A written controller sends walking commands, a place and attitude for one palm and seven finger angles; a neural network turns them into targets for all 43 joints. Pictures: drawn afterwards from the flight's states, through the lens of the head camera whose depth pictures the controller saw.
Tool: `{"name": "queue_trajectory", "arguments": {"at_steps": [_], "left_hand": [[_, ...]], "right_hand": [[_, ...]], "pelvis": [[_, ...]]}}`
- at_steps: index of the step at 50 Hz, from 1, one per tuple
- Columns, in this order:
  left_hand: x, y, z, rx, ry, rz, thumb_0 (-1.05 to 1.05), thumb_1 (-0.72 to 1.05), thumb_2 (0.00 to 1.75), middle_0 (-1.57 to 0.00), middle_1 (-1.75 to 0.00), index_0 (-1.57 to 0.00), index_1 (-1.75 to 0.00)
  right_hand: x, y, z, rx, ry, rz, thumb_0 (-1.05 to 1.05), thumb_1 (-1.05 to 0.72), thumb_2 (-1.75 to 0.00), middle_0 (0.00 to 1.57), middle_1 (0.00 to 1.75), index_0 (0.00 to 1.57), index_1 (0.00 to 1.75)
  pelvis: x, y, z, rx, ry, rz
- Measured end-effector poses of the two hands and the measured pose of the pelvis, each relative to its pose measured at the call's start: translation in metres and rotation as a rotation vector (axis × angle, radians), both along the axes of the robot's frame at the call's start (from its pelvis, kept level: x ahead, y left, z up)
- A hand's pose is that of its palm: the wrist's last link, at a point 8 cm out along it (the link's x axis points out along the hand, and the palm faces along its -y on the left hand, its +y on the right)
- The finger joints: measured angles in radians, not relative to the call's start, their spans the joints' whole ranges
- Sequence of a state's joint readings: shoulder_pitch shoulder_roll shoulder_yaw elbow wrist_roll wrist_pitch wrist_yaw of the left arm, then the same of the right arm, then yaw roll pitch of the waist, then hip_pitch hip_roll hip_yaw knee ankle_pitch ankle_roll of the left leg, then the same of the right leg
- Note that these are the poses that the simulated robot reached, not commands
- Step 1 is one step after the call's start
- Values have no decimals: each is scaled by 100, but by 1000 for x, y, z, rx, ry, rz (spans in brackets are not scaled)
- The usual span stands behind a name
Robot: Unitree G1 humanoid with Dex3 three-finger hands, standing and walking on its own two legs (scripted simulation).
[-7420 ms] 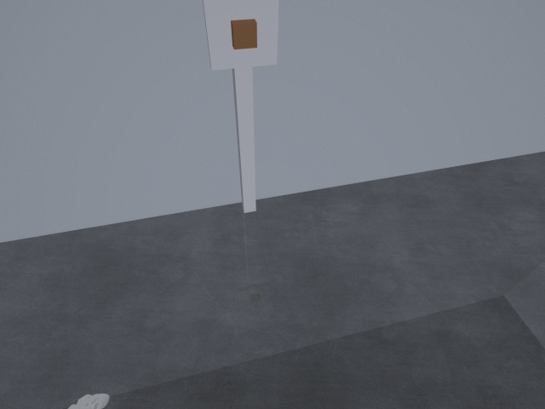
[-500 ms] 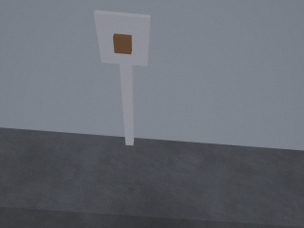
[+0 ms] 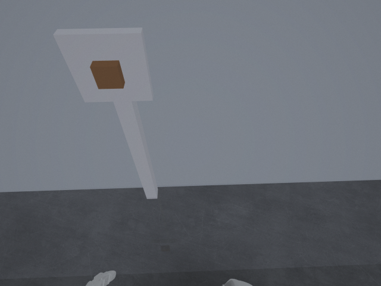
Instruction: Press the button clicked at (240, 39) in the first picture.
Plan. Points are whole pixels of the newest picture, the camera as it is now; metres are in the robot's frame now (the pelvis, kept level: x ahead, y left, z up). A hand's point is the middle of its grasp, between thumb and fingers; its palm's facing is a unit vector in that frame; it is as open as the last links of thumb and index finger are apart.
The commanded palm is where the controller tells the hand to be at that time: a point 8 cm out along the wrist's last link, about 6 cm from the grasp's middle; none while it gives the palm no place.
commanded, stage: take the last steps up to it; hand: left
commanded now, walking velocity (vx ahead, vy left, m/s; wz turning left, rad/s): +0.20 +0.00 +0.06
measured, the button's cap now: (108, 74) +0.62 +0.23 +0.10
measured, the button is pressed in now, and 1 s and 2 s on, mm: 0 0 0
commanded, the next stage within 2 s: come to a stop and stand still in 0.18 s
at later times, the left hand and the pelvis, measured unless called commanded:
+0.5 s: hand out of the picture +0.08 +0.20 -0.17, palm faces +0.06 -0.99 -0.14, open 7.3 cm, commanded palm none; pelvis +0.12 +0.03 +0.02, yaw -1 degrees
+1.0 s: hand out of the picture +0.09 +0.14 -0.13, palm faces +0.03 -0.97 -0.25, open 7.3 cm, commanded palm none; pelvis +0.07 -0.04 +0.03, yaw -1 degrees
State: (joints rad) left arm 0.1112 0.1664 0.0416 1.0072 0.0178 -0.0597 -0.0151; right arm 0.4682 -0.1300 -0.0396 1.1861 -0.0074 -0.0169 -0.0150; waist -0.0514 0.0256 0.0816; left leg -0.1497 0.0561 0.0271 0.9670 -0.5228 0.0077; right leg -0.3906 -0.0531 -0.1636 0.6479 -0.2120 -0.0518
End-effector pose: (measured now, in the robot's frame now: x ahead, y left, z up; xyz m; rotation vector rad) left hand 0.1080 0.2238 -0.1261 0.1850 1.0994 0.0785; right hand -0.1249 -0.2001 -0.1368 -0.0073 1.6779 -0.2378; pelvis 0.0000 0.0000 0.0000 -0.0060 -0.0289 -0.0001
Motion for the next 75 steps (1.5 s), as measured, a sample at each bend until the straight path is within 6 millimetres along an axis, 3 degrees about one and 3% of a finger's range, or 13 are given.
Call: {"name": "queue_trajectory", "arguments": {"at_steps": [6, 13, 18, 22, 29, 34, 39, 42, 46, 54, 64, 67, 75], "left_hand": [[2, -3, 12, 20, 33, 85, -1, 94, 90, -20, -30, -21, -30], [-14, 10, 5, 0, 162, 116, -1, 94, 90, -20, -30, -20, -30], [-27, 18, -17, -52, 272, 167, 0, 93, 90, -20, -30, -20, -30], [-31, 20, -19, -61, 358, 167, 0, 92, 90, -19, -30, -20, -30], [-17, 30, -9, -22, 369, 131, 0, 91, 90, -20, -30, -20, -30], [2, 31, -3, 24, 282, 122, 0, 91, 90, -19, -30, -20, -30], [12, 12, 5, 66, 180, 99, 0, 92, 90, -19, -30, -20, -30], [4, -8, 9, 80, 154, 92, 0, 92, 90, -19, -30, -20, -30], [-13, -32, 23, 62, 177, 96, 0, 91, 90, -19, -30, -20, -30], [-39, -35, 28, 57, 226, 143, 1, 92, 90, -20, -30, -21, -30], [-78, -3, -3, 2, 339, 189, 0, 91, 90, -20, -30, -21, -30], [-77, 2, -6, -9, 348, 175, 0, 91, 90, -20, -30, -20, -30], [-61, 4, -4, -23, 328, 127, 0, 91, 90, -19, -30, -20, -30]], "right_hand": [[114, -31, 7, -42, -198, 81, 1, -91, -90, 20, 30, 19, 30], [242, -31, 23, -80, -424, 163, 1, -93, -90, 20, 30, 19, 30], [304, -12, 27, -110, -502, 226, 1, -93, -90, 20, 30, 19, 30], [325, 11, 31, -106, -503, 238, 0, -92, -90, 20, 30, 19, 30], [324, 5, 36, -130, -503, 175, -2, -94, -90, 20, 30, 20, 30], [294, -20, 31, -131, -459, 156, -1, -93, -90, 20, 30, 20, 30], [256, -48, 11, -91, -413, 123, 0, -91, -90, 20, 30, 20, 30], [232, -61, -3, -51, -373, 99, 0, -91, -90, 20, 30, 20, 30], [205, -68, 1, -13, -315, 84, 1, -91, -90, 20, 30, 19, 30], [166, -72, 9, -7, -204, 112, 1, -91, -90, 20, 30, 19, 30], [195, -38, 13, -75, -286, 173, 1, -91, -90, 20, 30, 19, 30], [204, -24, 17, -79, -316, 178, 1, -92, -90, 20, 30, 19, 30], [210, -18, 20, -89, -334, 163, 2, -95, -90, 20, 30, 20, 30]], "pelvis": [[33, -7, 16, -9, 6, 21], [73, 3, 21, -26, 13, 21], [105, 23, 12, -42, 0, 19], [119, 31, 15, -15, -6, -3], [109, 28, 22, -20, 3, -26], [94, 12, 21, -17, 5, -24], [81, -11, 14, 7, -2, -13], [75, -26, 10, 23, -13, -9], [73, -35, 23, 47, -3, -27], [65, -36, 30, 54, 27, 1], [58, -3, 17, 9, 31, 14], [60, 2, 19, 14, 21, 10], [64, 11, 22, 7, 8, -4]]}}
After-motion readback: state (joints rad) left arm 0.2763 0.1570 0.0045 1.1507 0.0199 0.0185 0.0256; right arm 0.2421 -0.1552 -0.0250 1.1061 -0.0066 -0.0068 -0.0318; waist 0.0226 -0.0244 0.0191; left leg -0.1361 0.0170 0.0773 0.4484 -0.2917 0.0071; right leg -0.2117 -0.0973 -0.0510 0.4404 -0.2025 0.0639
